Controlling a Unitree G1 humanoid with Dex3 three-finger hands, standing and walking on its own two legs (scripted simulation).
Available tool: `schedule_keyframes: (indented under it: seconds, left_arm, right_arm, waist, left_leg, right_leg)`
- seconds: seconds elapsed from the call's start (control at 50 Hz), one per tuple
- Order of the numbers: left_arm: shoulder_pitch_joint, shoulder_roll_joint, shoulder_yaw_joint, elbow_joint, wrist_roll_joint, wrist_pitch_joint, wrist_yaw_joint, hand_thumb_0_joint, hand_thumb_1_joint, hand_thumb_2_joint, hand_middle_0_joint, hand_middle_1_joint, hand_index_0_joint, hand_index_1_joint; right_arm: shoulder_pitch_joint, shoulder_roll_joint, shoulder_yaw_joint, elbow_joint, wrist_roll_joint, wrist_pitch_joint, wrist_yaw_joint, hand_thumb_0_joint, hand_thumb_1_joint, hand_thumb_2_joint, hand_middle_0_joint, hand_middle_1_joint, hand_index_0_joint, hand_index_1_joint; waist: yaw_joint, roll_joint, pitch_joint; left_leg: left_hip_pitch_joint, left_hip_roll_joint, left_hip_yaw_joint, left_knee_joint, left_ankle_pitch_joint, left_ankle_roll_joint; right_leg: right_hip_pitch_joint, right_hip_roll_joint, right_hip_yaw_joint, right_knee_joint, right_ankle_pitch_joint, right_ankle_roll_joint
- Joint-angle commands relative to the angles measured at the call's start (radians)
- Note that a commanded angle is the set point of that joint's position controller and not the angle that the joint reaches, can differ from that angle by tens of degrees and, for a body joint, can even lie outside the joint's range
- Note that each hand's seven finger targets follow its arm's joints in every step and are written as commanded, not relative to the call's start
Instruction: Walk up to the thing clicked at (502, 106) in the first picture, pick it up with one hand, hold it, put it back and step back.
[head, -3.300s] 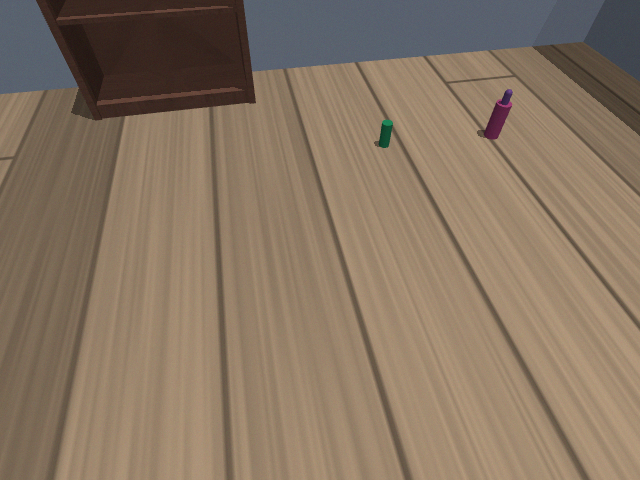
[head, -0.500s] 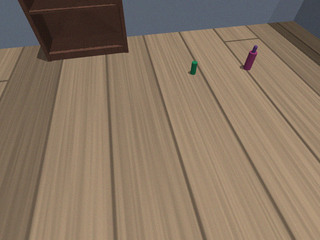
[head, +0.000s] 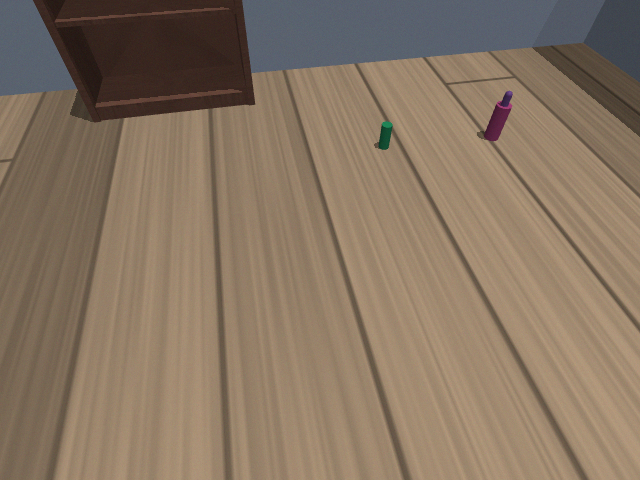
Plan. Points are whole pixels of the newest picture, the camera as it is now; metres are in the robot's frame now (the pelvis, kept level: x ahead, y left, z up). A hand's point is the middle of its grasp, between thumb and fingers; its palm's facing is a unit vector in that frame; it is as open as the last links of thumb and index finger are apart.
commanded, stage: stand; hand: left
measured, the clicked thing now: (500, 115) +1.82 -0.93 -0.65
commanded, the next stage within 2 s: walk up in 0.42 s
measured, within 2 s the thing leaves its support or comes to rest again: neither
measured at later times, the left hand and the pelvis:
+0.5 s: hand out of the picture +0.08 +0.26 -0.16, palm faces -0.07 -0.94 -0.32, open 7.4 cm; pelvis +0.01 +0.00 +0.00, yaw -4 degrees
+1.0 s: hand (269, 377) +0.28 +0.09 -0.14, palm faces -0.26 -0.90 -0.35, open 7.4 cm; pelvis +0.16 -0.16 -0.01, yaw -19 degrees
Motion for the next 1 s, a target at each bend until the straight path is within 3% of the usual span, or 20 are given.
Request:
schedule_keyframes:
  seconds: [0.0,0.38,0.4,0.42,0.44,0.46,0.52,0.6,0.64,0.7,0.74,0.76,0.78,0.8,0.82,0.84,0.86,0.88,0.9,0.98]
  left_arm:
    - [-0.032,0.212,0.043,-0.056,0.0,-0.018,0.012,0.0,0.9,0.9,-0.2,-0.3,-0.2,-0.3]
    - [-0.033,0.216,0.043,-0.053,-0.002,-0.018,0.014,0.0,0.9,0.9,-0.2,-0.3,-0.2,-0.3]
    - [-0.03,0.33,0.134,-0.185,0.029,-0.008,-0.042,0.0,0.9,0.9,-0.2,-0.3,-0.2,-0.3]
    - [-0.147,0.291,0.121,-0.208,0.026,0.005,-0.066,0.0,0.9,0.9,-0.2,-0.3,-0.2,-0.3]
    - [-0.2,0.254,0.119,-0.243,0.03,0.014,-0.082,0.0,0.9,0.9,-0.2,-0.3,-0.2,-0.3]
    - [-0.218,0.273,0.124,-0.266,0.046,0.012,-0.09,0.0,0.9,0.9,-0.2,-0.3,-0.2,-0.3]
    - [-0.116,0.282,0.138,-0.261,0.031,0.006,-0.122,0.0,0.9,0.9,-0.2,-0.3,-0.2,-0.3]
    - [-0.063,0.261,0.141,-0.256,0.021,0.017,-0.156,0.0,0.9,0.9,-0.2,-0.3,-0.2,-0.3]
    - [-0.103,0.26,0.143,-0.266,0.019,0.013,-0.16,0.0,0.9,0.9,-0.2,-0.3,-0.2,-0.3]
    - [-0.044,0.268,0.148,-0.24,0.022,0.005,-0.155,0.0,0.9,0.9,-0.2,-0.3,-0.2,-0.3]
    - [0.06,0.279,0.156,-0.205,0.025,0.0,-0.142,0.0,0.9,0.9,-0.2,-0.3,-0.2,-0.3]
    - [0.205,0.315,0.177,-0.165,0.025,-0.012,-0.124,0.0,0.9,0.9,-0.2,-0.3,-0.2,-0.3]
    - [0.359,0.405,0.211,-0.133,0.027,-0.027,-0.099,0.0,0.9,0.9,-0.2,-0.3,-0.2,-0.3]
    - [0.338,0.499,0.222,-0.156,0.016,-0.035,-0.087,0.0,0.9,0.9,-0.2,-0.3,-0.2,-0.3]
    - [0.273,0.517,0.219,-0.182,-0.004,-0.034,-0.087,0.0,0.9,0.9,-0.2,-0.3,-0.2,-0.3]
    - [0.191,0.493,0.213,-0.214,-0.016,-0.03,-0.082,0.0,0.9,0.9,-0.2,-0.3,-0.2,-0.3]
    - [0.144,0.443,0.196,-0.224,-0.024,-0.034,-0.069,0.0,0.9,0.9,-0.2,-0.3,-0.2,-0.3]
    - [0.091,0.405,0.179,-0.232,-0.021,-0.041,-0.058,0.0,0.9,0.9,-0.2,-0.3,-0.2,-0.3]
    - [0.073,0.38,0.173,-0.241,-0.017,-0.048,-0.056,0.0,0.9,0.9,-0.2,-0.3,-0.2,-0.3]
    - [0.085,0.331,0.152,-0.276,-0.018,-0.068,-0.059,0.0,0.9,0.9,-0.2,-0.3,-0.2,-0.3]
  right_arm:
    - [-0.026,-0.209,-0.039,-0.053,0.001,-0.02,-0.013,0.0,-0.9,-0.9,0.2,0.3,0.2,0.3]
    - [-0.022,-0.209,-0.04,-0.05,0.002,-0.019,-0.013,0.0,-0.9,-0.9,0.2,0.3,0.2,0.3]
    - [0.029,-0.354,-0.141,-0.139,-0.026,-0.055,-0.005,0.0,-0.9,-0.9,0.2,0.3,0.2,0.3]
    - [0.083,-0.38,-0.162,-0.112,-0.032,-0.065,-0.003,0.0,-0.9,-0.9,0.2,0.3,0.2,0.3]
    - [0.127,-0.422,-0.185,-0.111,-0.034,-0.073,-0.008,0.0,-0.9,-0.9,0.2,0.3,0.2,0.3]
    - [0.106,-0.418,-0.186,-0.139,-0.024,-0.081,-0.01,0.0,-0.9,-0.9,0.2,0.3,0.2,0.3]
    - [0.037,-0.381,-0.184,-0.192,-0.032,-0.1,-0.009,0.0,-0.9,-0.9,0.2,0.3,0.2,0.3]
    - [-0.029,-0.372,-0.186,-0.232,-0.043,-0.104,0.009,0.0,-0.9,-0.9,0.2,0.3,0.2,0.3]
    - [-0.019,-0.369,-0.183,-0.231,-0.046,-0.105,0.017,0.0,-0.9,-0.9,0.2,0.3,0.2,0.3]
    - [-0.034,-0.377,-0.184,-0.229,-0.043,-0.097,0.022,0.0,-0.9,-0.9,0.2,0.3,0.2,0.3]
    - [-0.063,-0.375,-0.178,-0.237,-0.035,-0.085,0.021,0.0,-0.9,-0.9,0.2,0.3,0.2,0.3]
    - [-0.056,-0.345,-0.165,-0.24,-0.039,-0.078,0.023,0.0,-0.9,-0.9,0.2,0.3,0.2,0.3]
    - [-0.028,-0.264,-0.132,-0.262,-0.033,-0.074,0.029,0.0,-0.9,-0.9,0.2,0.3,0.2,0.3]
    - [-0.011,-0.211,-0.104,-0.321,-0.01,-0.082,0.038,0.0,-0.9,-0.9,0.2,0.3,0.2,0.3]
    - [-0.035,-0.299,-0.124,-0.314,-0.017,-0.084,0.037,0.0,-0.9,-0.9,0.2,0.3,0.2,0.3]
    - [-0.05,-0.34,-0.137,-0.297,-0.012,-0.089,0.039,0.0,-0.9,-0.9,0.2,0.3,0.2,0.3]
    - [-0.05,-0.341,-0.136,-0.276,0.007,-0.091,0.048,0.0,-0.9,-0.9,0.2,0.3,0.2,0.3]
    - [0.009,-0.314,-0.132,-0.251,0.014,-0.083,0.05,0.0,-0.9,-0.9,0.2,0.3,0.2,0.3]
    - [0.055,-0.302,-0.128,-0.243,0.014,-0.078,0.052,0.0,-0.9,-0.9,0.2,0.3,0.2,0.3]
    - [0.072,-0.298,-0.139,-0.264,-0.01,-0.065,0.069,0.0,-0.9,-0.9,0.2,0.3,0.2,0.3]
  waist:
    - [0.002,0.014,-0.073]
    - [0.001,0.007,-0.077]
    - [-0.034,-0.051,-0.17]
    - [-0.093,0.05,-0.067]
    - [-0.121,0.203,-0.032]
    - [-0.114,0.111,-0.012]
    - [-0.037,0.062,-0.042]
    - [0.0,0.173,0.01]
    - [-0.015,0.157,0.042]
    - [0.015,0.145,0.028]
    - [0.082,0.092,0.004]
    - [0.157,-0.061,-0.072]
    - [0.226,-0.315,-0.116]
    - [0.171,-0.485,-0.078]
    - [0.151,-0.311,-0.047]
    - [0.115,-0.178,-0.015]
    - [0.086,-0.116,-0.012]
    - [0.042,-0.134,-0.005]
    - [0.019,-0.17,-0.004]
    - [0.012,-0.105,0.024]
  left_leg:
    - [0.0,0.122,-0.094,-0.037,0.157,0.031]
    - [0.001,0.123,-0.098,-0.039,0.171,0.029]
    - [0.147,0.145,-0.087,0.058,-0.305,0.098]
    - [0.266,0.218,-0.168,-0.012,-0.476,0.141]
    - [0.289,0.387,-0.334,-0.156,-0.57,0.209]
    - [0.212,0.489,-0.369,-0.189,-0.489,0.253]
    - [0.115,0.44,-0.259,-0.201,-0.435,0.229]
    - [0.032,0.337,-0.019,-0.176,-0.339,0.185]
    - [-0.031,0.294,0.061,-0.144,-0.327,0.165]
    - [-0.11,0.275,0.139,-0.043,-0.319,0.15]
    - [-0.202,0.261,0.183,0.118,-0.263,0.133]
    - [-0.258,0.196,0.227,0.424,-0.107,0.11]
    - [-0.435,0.08,0.259,0.794,-0.169,0.072]
    - [-0.692,-0.037,0.173,0.95,-0.414,0.019]
    - [-0.637,0.045,0.043,0.962,-0.381,0.011]
    - [-0.613,0.102,0.005,0.967,-0.29,0.015]
    - [-0.588,0.129,-0.015,0.953,-0.203,0.03]
    - [-0.535,0.15,-0.024,0.883,-0.146,0.04]
    - [-0.488,0.154,-0.008,0.813,-0.125,0.046]
    - [-0.439,0.139,0.038,0.618,-0.063,0.015]
  right_leg:
    - [0.021,-0.127,0.103,-0.047,0.154,-0.029]
    - [0.03,-0.126,0.097,-0.041,0.154,-0.029]
    - [-0.19,-0.069,0.161,0.088,-0.298,-0.06]
    - [-0.51,-0.037,0.094,0.216,-0.357,-0.04]
    - [-0.657,-0.018,0.029,0.484,-0.26,-0.014]
    - [-0.678,-0.086,0.101,0.59,-0.25,-0.005]
    - [-0.569,-0.159,0.159,0.628,-0.197,-0.006]
    - [-0.457,-0.153,0.063,0.49,-0.146,0.012]
    - [-0.389,-0.141,0.024,0.399,-0.109,0.008]
    - [-0.234,-0.095,-0.083,0.374,-0.06,-0.006]
    - [-0.081,-0.047,-0.138,0.33,-0.027,-0.021]
    - [0.078,-0.008,-0.114,0.284,-0.096,-0.04]
    - [0.224,-0.067,0.077,0.128,-0.347,-0.087]
    - [0.244,-0.293,0.62,-0.14,-0.537,-0.167]
    - [0.148,-0.381,0.811,-0.214,-0.615,-0.243]
    - [0.067,-0.364,0.751,-0.197,-0.571,-0.253]
    - [0.061,-0.295,0.589,-0.155,-0.426,-0.215]
    - [0.012,-0.233,0.445,-0.102,-0.332,-0.167]
    - [-0.025,-0.196,0.363,-0.087,-0.275,-0.153]
    - [-0.113,-0.163,0.251,-0.111,-0.265,-0.188]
